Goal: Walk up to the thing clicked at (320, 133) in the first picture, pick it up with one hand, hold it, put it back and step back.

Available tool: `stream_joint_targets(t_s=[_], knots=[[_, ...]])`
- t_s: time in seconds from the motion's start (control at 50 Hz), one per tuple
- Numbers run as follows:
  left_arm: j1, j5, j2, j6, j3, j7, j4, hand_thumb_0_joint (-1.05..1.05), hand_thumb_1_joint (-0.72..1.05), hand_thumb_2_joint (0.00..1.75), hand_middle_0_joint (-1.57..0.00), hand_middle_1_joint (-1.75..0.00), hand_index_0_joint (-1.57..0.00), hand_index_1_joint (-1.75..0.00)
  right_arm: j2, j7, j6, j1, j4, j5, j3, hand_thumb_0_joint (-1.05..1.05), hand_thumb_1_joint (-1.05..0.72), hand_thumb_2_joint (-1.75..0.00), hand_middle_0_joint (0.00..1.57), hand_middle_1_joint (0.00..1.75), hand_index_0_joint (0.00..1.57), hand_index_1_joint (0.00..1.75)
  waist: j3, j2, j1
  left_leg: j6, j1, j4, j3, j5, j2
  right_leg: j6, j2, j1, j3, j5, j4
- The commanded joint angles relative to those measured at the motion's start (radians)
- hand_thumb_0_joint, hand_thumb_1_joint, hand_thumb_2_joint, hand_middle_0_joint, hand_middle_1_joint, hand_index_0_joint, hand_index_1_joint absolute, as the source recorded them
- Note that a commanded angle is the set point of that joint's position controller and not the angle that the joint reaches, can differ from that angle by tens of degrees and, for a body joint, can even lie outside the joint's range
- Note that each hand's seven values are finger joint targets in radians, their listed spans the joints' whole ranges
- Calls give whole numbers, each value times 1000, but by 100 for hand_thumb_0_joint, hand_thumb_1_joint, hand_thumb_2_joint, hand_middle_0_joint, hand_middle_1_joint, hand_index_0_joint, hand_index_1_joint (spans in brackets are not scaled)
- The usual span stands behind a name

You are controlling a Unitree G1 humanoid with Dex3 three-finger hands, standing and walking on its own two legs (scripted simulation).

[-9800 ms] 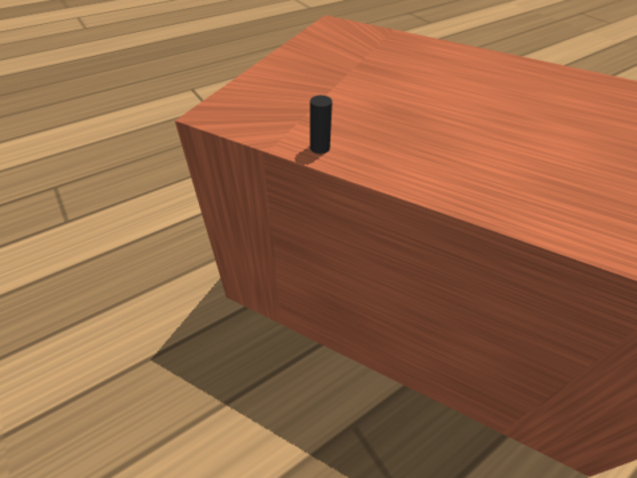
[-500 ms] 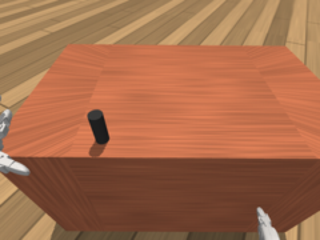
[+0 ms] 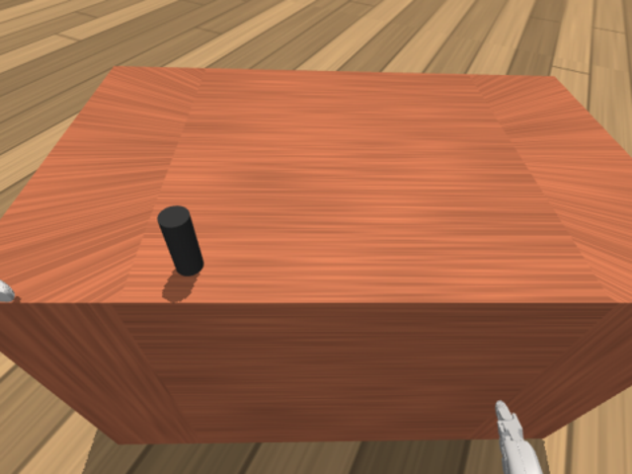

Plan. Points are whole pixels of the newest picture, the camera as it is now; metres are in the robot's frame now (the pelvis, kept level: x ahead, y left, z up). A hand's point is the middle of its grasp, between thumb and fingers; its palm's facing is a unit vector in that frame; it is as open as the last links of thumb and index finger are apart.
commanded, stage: go down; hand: left
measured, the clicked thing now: (182, 242) +0.44 +0.20 +0.04
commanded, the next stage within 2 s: approach in 1.70 s
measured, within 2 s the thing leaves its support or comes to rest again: neither
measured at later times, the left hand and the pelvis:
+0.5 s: hand out of the picture +0.37 +0.36 +0.16, palm faces +0.15 -0.99 -0.02, open 17.6 cm; pelvis +0.01 +0.01 +0.00, yaw +0 degrees
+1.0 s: hand out of the picture +0.38 +0.38 +0.17, palm faces +0.16 -0.99 -0.01, open 17.5 cm; pelvis +0.01 +0.01 -0.01, yaw +0 degrees
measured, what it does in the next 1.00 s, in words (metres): stands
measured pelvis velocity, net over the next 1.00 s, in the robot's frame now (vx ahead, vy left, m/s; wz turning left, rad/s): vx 0.01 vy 0.01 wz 0.00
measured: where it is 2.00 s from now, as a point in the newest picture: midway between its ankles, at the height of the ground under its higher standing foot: outside the picture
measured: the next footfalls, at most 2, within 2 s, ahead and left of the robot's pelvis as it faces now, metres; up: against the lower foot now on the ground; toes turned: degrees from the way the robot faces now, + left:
none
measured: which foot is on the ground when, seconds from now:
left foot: down 0.00-1.00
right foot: down 0.00-1.00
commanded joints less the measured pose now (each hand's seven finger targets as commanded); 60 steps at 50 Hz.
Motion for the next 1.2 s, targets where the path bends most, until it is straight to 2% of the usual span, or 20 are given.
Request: stream_joint_targets(t_s=[0.0, 0.22, 0.34, 0.38, 0.42, 0.5, 0.52, 0.58, 0.62, 0.68, 0.74, 0.76, 0.86, 0.88, 0.94, 0.96, 1.04, 1.06, 1.1, 1.18], knots=[[-368, -18, 396, -81, 78, 1, -204, 0, -57, 9, -3, -4, -3, -5, -139, -13, -59, -91, -152, -2, -53, 0, 54, -5, 5, 5, 5, 5, -259, 136, 3, 29, 142, -57, 28, 199, -32, -30, 25, 23, -37, 169, -63], [-375, -14, 421, -86, 84, -12, -172, 0, -59, 7, -4, -4, -4, -5, -124, -19, -60, -103, -95, -1, -49, 0, 53, -6, 5, 5, 5, 5, -285, 140, -4, 30, 151, -25, 24, 304, -25, -29, 25, 20, -37, 252, -45], [-381, -19, 417, -80, 76, -24, -165, 0, -59, 8, -4, -4, -4, -5, -119, -22, -59, -82, -72, -1, -43, 0, 53, -6, 5, 5, 5, 5, -266, 148, -7, 30, 142, -28, 24, 266, -26, -31, 28, -7, -42, 216, -45], [-379, -19, 431, -82, 81, -24, -144, 0, -58, 8, -4, -5, -4, -5, -167, -29, -64, -94, -113, -1, -80, 0, 53, -6, 5, 5, 5, 5, -260, 107, -21, 32, 129, -30, 22, 236, -27, -27, 30, -9, -42, 196, -48], [-379, -15, 434, -86, 85, -23, -135, 0, -59, 8, -4, -5, -4, -6, -129, -21, -64, -86, -104, -1, -42, 0, 53, -6, 5, 5, 5, 5, -259, 130, -9, 28, 126, -30, 20, 237, -25, -31, 31, -11, -44, 190, -42], [-406, -15, 454, -93, 89, -34, -127, 0, -58, 7, -5, -4, -4, -5, -144, -23, -63, -97, -85, -4, -56, 0, 53, -6, 5, 5, 5, 5, -306, 151, -13, 28, 141, -2, 18, 320, -22, -31, 28, -15, -40, 247, -24], [-417, -19, 443, -94, 81, -39, -147, 0, -60, 8, -5, -5, -4, -5, -111, -21, -66, -119, -98, -2, -26, 0, 53, -6, 5, 5, 5, 5, -323, 165, -8, 29, 155, 4, 19, 352, -24, -31, 26, -1, -40, 273, -17], [-432, -11, 469, -95, 86, -37, -118, 0, -56, 8, -4, -4, -4, -5, -160, -28, -66, -142, -115, -5, -63, 0, 53, -6, 5, 5, 5, 5, -334, 141, -20, 30, 145, 7, 16, 325, -23, -29, 26, -1, -40, 257, -17], [-447, -6, 482, -98, 91, -38, -122, 0, -56, 8, -4, -4, -4, -5, -121, -22, -62, -119, -94, -3, -33, 0, 53, -6, 5, 5, 5, 5, -332, 167, -14, 28, 132, 9, 17, 327, -25, -30, 25, -3, -39, 257, -15], [-434, -8, 470, -99, 79, -47, -89, 0, -55, 8, -4, -4, -4, -5, -138, -22, -60, -104, -95, -3, -47, 0, 53, -6, 5, 5, 5, 5, -316, 157, -24, 26, 134, 14, 13, 320, -20, -32, 29, -42, -42, 240, -10], [-445, -3, 513, -106, 101, -49, -90, 0, -54, 8, -4, -4, -4, -5, -160, -21, -60, -99, -109, -5, -68, 0, 53, -6, 5, 5, 5, 5, -348, 166, -21, 22, 139, 27, 7, 378, -14, -37, 31, -38, -44, 269, 4], [-456, -2, 519, -106, 107, -50, -83, 0, -55, 8, -4, -4, -4, -5, -141, -19, -62, -100, -110, -7, -47, 0, 53, -6, 5, 5, 5, 5, -356, 162, -19, 26, 136, 39, 11, 384, -17, -33, 28, -29, -40, 283, 5], [-449, 0, 536, -105, 115, -59, -13, 0, -53, 8, -4, -4, -4, -5, -144, -17, -60, -100, -105, -7, -49, 0, 53, -6, 5, 5, 5, 5, -320, 147, -23, 32, 88, 44, 14, 339, -21, -30, 26, -50, -36, 255, 10], [-474, 0, 517, -107, 93, -57, -52, 0, -58, 7, -5, -4, -4, -5, -150, -18, -62, -120, -137, -7, -48, 0, 53, -6, 5, 5, 5, 5, -339, 165, -30, 29, 116, 42, 14, 344, -19, -33, 28, -53, -37, 259, 16], [-491, 7, 561, -101, 124, -51, -34, 0, -55, 7, -5, -4, -4, -4, -164, -23, -61, -97, -152, -8, -60, 0, 53, -6, 5, 5, 5, 5, -377, 157, -33, 31, 112, 56, 11, 361, -19, -30, 27, -40, -37, 272, 22], [-479, 9, 527, -96, 95, -51, -16, 0, -55, 8, -4, -4, -4, -5, -139, -19, -59, -87, -119, -7, -44, 0, 53, -6, 5, 5, 5, 5, -340, 163, -31, 33, 97, 56, 15, 350, -21, -31, 26, -55, -35, 270, 21], [-470, 19, 526, -99, 87, -59, -2, 0, -55, 8, -4, -5, -4, -5, -122, -17, -55, -82, -132, -9, -30, 0, 53, -6, 5, 5, 5, 5, -342, 151, -25, 36, 68, 60, 17, 327, -24, -29, 24, -56, -32, 259, 27], [-443, 18, 542, -97, 105, -61, 38, 0, -56, 8, -4, -5, -4, -5, -165, -19, -54, -69, -153, -9, -60, 0, 53, -6, 5, 5, 5, 5, -344, 144, -32, 32, 79, 58, 15, 323, -21, -32, 27, -69, -35, 242, 27], [-485, 11, 511, -110, 79, -65, -17, 0, -55, 8, -4, -5, -4, -6, -142, -14, -56, -68, -130, -11, -48, 0, 54, -5, 5, 5, 5, 5, -338, 184, -33, 25, 91, 59, 9, 319, -14, -38, 33, -108, -41, 221, 36], [-485, 5, 558, -109, 118, -49, -50, 0, -53, 8, -4, -5, -4, -5, -176, -20, -61, -78, -194, -7, -64, 0, 54, -5, 5, 5, 5, 5, -372, 155, -30, 28, 88, 57, 12, 298, -17, -34, 33, -61, -39, 215, 32]])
